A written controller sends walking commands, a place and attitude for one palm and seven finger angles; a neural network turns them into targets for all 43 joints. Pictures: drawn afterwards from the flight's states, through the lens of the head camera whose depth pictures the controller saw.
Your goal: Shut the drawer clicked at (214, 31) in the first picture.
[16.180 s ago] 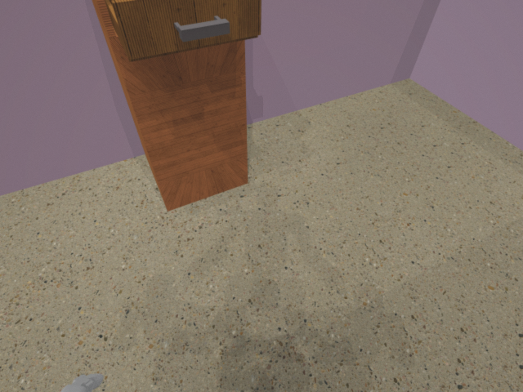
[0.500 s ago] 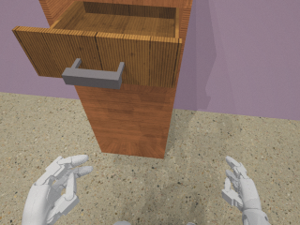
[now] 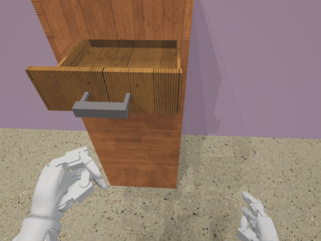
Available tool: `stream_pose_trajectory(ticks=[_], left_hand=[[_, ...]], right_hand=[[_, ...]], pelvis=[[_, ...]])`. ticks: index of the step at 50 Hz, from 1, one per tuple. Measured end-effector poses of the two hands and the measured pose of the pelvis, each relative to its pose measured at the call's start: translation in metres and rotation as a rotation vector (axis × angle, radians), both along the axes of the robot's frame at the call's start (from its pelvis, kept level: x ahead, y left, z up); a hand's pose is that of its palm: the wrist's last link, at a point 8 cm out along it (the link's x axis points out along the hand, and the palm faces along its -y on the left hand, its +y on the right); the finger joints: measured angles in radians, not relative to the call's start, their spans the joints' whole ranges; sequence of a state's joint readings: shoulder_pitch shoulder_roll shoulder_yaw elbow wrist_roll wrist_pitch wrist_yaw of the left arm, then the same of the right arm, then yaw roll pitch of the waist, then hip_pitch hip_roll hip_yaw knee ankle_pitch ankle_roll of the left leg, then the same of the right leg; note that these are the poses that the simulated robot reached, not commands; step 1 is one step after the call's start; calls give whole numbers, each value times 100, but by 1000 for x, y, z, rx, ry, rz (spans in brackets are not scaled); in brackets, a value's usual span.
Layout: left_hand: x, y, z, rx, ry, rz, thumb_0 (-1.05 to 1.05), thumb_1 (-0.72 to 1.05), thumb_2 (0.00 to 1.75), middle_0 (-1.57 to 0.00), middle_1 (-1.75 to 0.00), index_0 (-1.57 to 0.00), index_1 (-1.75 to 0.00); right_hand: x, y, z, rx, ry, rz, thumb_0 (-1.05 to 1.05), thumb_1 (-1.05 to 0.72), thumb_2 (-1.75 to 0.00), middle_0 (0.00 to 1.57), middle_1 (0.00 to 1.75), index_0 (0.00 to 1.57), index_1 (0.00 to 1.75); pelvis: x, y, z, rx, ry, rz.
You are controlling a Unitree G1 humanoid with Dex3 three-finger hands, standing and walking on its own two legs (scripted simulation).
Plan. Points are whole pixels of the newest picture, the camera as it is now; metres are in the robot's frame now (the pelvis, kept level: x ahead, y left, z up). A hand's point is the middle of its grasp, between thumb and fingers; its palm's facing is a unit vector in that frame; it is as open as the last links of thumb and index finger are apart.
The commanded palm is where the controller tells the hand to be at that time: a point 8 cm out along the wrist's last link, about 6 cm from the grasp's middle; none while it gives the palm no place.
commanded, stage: raise the hand and make a fist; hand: left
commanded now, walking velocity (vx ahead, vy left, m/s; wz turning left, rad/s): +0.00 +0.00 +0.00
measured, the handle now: (104, 103) +0.39 +0.19 +0.16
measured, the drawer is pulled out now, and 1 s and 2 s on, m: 0.17 0.17 0.17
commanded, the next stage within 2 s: bring the fist close to the handle in 0.86 s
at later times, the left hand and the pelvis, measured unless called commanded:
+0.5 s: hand (73, 141) +0.19 +0.15 +0.26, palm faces +0.03 -0.99 -0.14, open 3.3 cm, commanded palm +0.16 +0.19 +0.26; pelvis -0.01 +0.00 +0.02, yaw +0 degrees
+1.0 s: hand (80, 139) +0.21 +0.15 +0.25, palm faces +0.03 -0.99 -0.11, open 3.3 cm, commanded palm +0.17 +0.19 +0.25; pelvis -0.03 -0.01 +0.02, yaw -1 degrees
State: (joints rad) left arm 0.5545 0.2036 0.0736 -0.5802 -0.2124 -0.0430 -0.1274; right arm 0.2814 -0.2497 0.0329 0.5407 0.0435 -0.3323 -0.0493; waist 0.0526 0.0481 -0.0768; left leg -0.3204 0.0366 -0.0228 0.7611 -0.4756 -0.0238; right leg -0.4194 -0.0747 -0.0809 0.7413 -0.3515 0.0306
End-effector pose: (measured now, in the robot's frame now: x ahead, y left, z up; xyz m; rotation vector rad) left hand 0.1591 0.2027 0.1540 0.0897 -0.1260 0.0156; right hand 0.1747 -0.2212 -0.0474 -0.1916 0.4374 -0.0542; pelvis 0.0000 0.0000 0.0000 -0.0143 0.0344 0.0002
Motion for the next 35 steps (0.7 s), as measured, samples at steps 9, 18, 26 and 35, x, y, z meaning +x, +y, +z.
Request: stream_pose_trajectory(ticks=[9,18,26,35], left_hand=[[3,7,41,31,-70,14,2,89,90,-126,-144,-125,-144],[6,4,80,51,-113,-6,2,89,90,-138,-157,-137,-157],[14,1,113,57,-168,-9,2,89,90,-140,-160,-140,-159],[18,5,96,17,-48,7,2,89,90,-141,-160,-140,-160]], right_hand=[[25,23,24,43,-104,58,2,-90,-90,20,30,20,30],[34,42,31,78,-111,115,2,-90,-90,20,30,20,30],[33,40,32,74,-86,127,2,-90,-90,20,30,20,30],[21,19,31,62,-55,84,2,-90,-90,20,30,20,30]], pelvis=[[1,1,8,1,-51,-2],[-4,1,15,9,-93,-3],[-13,-3,18,17,-118,-4],[-21,-8,20,20,-124,-17]])
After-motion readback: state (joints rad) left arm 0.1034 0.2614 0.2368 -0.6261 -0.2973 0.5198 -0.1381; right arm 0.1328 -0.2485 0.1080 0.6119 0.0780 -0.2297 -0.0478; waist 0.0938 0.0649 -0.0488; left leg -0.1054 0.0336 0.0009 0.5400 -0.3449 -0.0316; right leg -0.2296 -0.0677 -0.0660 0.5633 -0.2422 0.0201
